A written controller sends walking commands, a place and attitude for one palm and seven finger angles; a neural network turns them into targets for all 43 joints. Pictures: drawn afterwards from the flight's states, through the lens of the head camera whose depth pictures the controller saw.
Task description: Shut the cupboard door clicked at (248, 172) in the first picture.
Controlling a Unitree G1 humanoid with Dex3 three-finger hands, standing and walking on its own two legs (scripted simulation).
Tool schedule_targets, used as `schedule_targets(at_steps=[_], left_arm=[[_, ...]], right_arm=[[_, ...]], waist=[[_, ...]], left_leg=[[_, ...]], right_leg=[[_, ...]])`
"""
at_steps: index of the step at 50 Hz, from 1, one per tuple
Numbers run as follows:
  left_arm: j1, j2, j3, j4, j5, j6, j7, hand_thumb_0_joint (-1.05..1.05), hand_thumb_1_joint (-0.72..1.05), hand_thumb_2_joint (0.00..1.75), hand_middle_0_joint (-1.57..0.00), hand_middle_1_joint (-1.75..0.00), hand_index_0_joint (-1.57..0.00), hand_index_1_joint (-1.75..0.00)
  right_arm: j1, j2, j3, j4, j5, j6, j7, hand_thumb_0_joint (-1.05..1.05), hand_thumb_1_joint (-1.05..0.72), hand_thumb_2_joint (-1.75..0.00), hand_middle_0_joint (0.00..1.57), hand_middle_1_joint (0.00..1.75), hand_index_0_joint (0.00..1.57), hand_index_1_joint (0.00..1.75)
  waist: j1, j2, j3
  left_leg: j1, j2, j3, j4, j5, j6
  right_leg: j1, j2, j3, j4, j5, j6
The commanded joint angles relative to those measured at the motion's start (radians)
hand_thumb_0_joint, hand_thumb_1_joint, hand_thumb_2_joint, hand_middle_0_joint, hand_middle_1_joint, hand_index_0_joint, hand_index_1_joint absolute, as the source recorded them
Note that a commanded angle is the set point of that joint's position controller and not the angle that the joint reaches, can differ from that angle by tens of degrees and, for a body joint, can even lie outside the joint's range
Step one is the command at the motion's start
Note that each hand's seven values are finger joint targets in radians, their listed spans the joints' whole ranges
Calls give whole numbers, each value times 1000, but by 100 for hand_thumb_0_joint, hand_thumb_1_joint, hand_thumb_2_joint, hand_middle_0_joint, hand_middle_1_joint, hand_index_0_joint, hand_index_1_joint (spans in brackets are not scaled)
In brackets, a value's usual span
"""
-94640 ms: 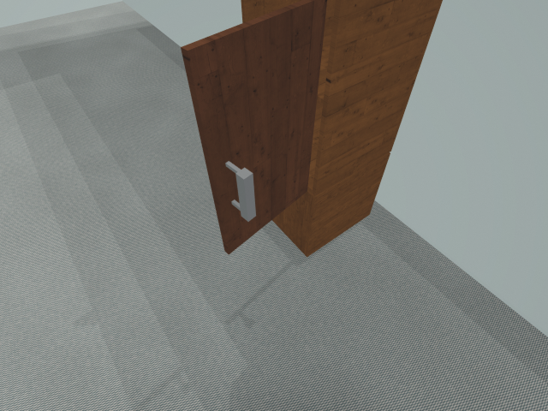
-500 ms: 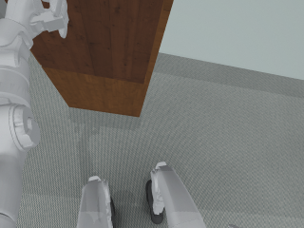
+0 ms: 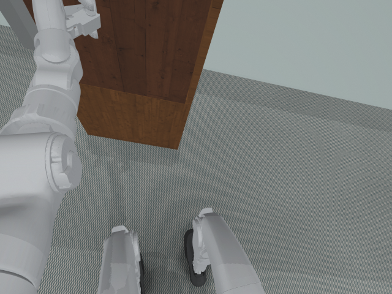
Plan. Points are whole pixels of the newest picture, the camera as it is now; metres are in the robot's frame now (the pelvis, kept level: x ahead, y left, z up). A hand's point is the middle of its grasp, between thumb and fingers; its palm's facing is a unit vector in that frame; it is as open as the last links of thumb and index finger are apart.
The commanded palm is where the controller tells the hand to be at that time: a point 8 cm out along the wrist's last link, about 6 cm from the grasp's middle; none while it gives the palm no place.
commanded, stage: pull the fist back off the door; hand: left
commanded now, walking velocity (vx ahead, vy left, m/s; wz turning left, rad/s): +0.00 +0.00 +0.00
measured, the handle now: (20, 0) +0.64 +0.21 +0.09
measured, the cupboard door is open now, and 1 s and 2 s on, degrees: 0 0 0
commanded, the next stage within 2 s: draw the hand back to the body in 0.56 s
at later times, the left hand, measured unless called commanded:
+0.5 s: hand (104, 39) +0.57 +0.09 +0.08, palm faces +0.04 -1.00 -0.03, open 3.1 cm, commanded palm +0.53 +0.12 +0.10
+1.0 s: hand (46, 49) +0.47 +0.14 +0.17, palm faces +0.08 -1.00 -0.05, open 3.1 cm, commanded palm +0.44 +0.18 +0.17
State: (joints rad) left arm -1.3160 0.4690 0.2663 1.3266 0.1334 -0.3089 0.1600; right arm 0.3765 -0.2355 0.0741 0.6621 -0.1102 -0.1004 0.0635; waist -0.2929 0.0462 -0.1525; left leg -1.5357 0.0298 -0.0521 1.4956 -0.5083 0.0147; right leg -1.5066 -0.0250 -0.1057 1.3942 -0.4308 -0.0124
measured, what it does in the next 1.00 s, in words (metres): rises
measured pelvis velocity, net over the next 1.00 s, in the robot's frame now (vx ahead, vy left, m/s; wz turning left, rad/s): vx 0.10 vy -0.02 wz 0.03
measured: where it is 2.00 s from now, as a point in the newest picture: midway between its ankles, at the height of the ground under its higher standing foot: (167, 277)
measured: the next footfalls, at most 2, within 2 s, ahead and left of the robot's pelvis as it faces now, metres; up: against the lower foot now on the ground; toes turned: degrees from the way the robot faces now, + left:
none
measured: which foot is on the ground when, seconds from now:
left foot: down 0.00-1.00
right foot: down 0.00-1.00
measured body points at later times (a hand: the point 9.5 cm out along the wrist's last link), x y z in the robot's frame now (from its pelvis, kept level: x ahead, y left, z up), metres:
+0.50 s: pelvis +0.06 -0.01 +0.05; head +0.22 -0.01 +0.47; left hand +0.56 +0.14 +0.09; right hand +0.06 -0.26 -0.08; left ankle +0.08 +0.11 -0.56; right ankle +0.10 -0.12 -0.56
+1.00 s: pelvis +0.10 -0.02 +0.11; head +0.18 -0.03 +0.55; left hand +0.46 +0.19 +0.17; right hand +0.20 -0.26 -0.01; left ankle +0.08 +0.11 -0.56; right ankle +0.10 -0.12 -0.56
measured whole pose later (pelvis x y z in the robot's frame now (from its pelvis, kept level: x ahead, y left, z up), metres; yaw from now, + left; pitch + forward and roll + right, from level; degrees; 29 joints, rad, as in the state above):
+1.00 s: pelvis +0.10 -0.02 +0.11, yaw +1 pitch +17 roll +0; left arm -0.27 0.19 0.14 0.50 -0.16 -0.39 -0.05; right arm 0.33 -0.23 0.00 0.55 0.02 0.04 0.01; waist -0.04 0.04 -0.14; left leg -0.80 0.03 0.00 1.01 -0.51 -0.01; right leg -0.84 -0.01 -0.05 1.00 -0.47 -0.02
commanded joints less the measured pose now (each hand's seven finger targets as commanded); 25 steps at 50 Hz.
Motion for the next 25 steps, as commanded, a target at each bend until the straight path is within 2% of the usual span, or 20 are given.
schedule_targets(at_steps=[1,2,3,4,5,6,7,8,9,10,12,16,17,18,20,21,22,23,24,25], left_arm=[[-626,51,-77,-178,-2,-63,-41,0,90,90,-130,-150,-130,-150],[-596,79,-45,-163,-29,-58,-59,0,90,90,-130,-150,-130,-150],[-581,67,-41,-168,-57,-58,-77,0,90,90,-130,-150,-130,-150],[-556,87,-17,-174,-79,-61,-88,0,90,90,-130,-150,-130,-150],[-517,62,-19,-165,-102,-57,-101,0,90,90,-130,-150,-130,-150],[-485,80,4,-163,-117,-63,-107,0,90,90,-130,-150,-130,-150],[-465,68,5,-177,-128,-74,-108,0,90,90,-130,-150,-130,-150],[-441,61,13,-196,-136,-94,-106,0,90,90,-130,-150,-130,-150],[-403,64,19,-214,-135,-111,-103,0,90,90,-130,-150,-130,-150],[-361,96,51,-232,-132,-129,-98,0,90,90,-130,-150,-130,-150],[-297,59,25,-267,-122,-158,-95,0,90,90,-130,-150,-130,-150],[-160,53,47,-330,-120,-193,-89,0,90,90,-130,-150,-130,-150],[-152,53,49,-377,-124,-203,-89,0,90,90,-130,-150,-130,-150],[-135,40,47,-434,-132,-218,-89,0,90,90,-130,-150,-130,-150],[-66,6,40,-479,-146,-230,-87,0,90,90,-130,-150,-130,-150],[-67,-27,16,-537,-156,-241,-87,0,90,90,-130,-150,-130,-150],[-15,-52,7,-558,-159,-247,-84,0,90,90,-130,-150,-130,-150],[-2,-81,-14,-606,-167,-258,-82,0,90,90,-130,-150,-130,-150],[57,-92,-16,-602,-170,-259,-80,0,90,90,-130,-150,-130,-150],[52,-117,-42,-616,-167,-264,-78,0,90,90,-130,-150,-130,-150]], right_arm=[[207,-229,-90,-18,16,10,-15,0,-90,-90,20,30,20,30],[208,-232,-88,-21,19,12,-21,0,-90,-90,20,30,20,30],[206,-231,-87,-29,22,11,-23,0,-90,-90,20,30,20,30],[204,-230,-85,-34,25,12,-26,0,-90,-90,20,30,20,30],[196,-224,-83,-41,29,11,-26,0,-90,-90,20,30,20,30],[195,-222,-81,-44,30,13,-28,0,-90,-90,20,30,20,30],[195,-218,-81,-47,31,14,-28,0,-90,-90,20,30,20,30],[196,-215,-82,-55,30,11,-26,0,-90,-90,20,30,20,30],[193,-210,-83,-58,30,12,-23,0,-90,-90,20,30,20,30],[193,-209,-85,-63,30,18,-20,0,-90,-90,20,30,20,30],[189,-200,-91,-73,34,27,-14,0,-90,-90,20,30,20,30],[182,-194,-107,-90,42,52,-6,0,-90,-90,20,30,20,30],[178,-192,-112,-96,44,58,-7,0,-90,-90,20,30,20,30],[175,-189,-116,-105,45,60,-8,0,-90,-90,20,30,20,30],[168,-184,-126,-108,51,70,-7,0,-90,-90,20,30,20,30],[162,-179,-131,-108,51,73,-7,0,-90,-90,20,30,20,30],[159,-177,-138,-110,54,76,-6,0,-90,-90,20,30,20,30],[156,-173,-139,-116,54,74,-7,0,-90,-90,20,30,20,30],[153,-172,-144,-110,58,78,-7,0,-90,-90,20,30,20,30],[150,-169,-146,-105,58,82,-9,0,-90,-90,20,30,20,30]], waist=[[-106,223,-460],[-90,188,-458],[-85,187,-478],[-66,188,-488],[-58,160,-488],[-43,145,-469],[-42,117,-461],[-31,113,-480],[-15,116,-484],[6,103,-506],[17,93,-513],[63,76,-543],[68,71,-572],[83,98,-619],[99,94,-645],[91,88,-652],[102,67,-655],[100,72,-664],[106,51,-642],[91,30,-619]], left_leg=[[481,-17,-95,-289,-192,6],[461,-19,-92,-293,-184,7],[461,-22,-81,-290,-163,11],[453,-23,-74,-293,-149,9],[429,-28,-57,-287,-137,12],[408,-29,-48,-290,-134,12],[401,-29,-42,-290,-122,16],[407,-30,-35,-286,-103,19],[409,-29,-30,-287,-78,17],[402,-29,-19,-281,-54,18],[416,-28,-8,-285,-22,20],[469,-26,8,-301,69,15],[490,-25,13,-303,99,16],[538,-26,12,-305,150,13],[608,-23,11,-318,232,4],[634,-21,14,-320,262,4],[652,-22,14,-327,281,1],[677,-22,17,-328,322,2],[687,-20,17,-335,338,-2],[684,-20,19,-334,349,1]], right_leg=[[199,45,52,-234,-120,-16],[235,46,52,-238,-123,-17],[255,46,60,-244,-116,-16],[283,45,60,-246,-110,-17],[313,46,68,-256,-113,-15],[337,45,69,-260,-118,-16],[353,47,73,-267,-115,-13],[367,47,76,-264,-101,-12],[383,48,74,-262,-84,-13],[418,48,81,-263,-72,-13],[446,47,86,-270,-50,-12],[531,48,89,-279,28,-11],[558,48,93,-280,59,-10],[575,48,91,-269,106,-11],[601,48,83,-266,187,-11],[616,47,83,-270,224,-6],[635,47,80,-273,245,-6],[647,48,83,-274,290,-5],[656,47,78,-278,309,-5],[662,45,79,-281,332,-1]])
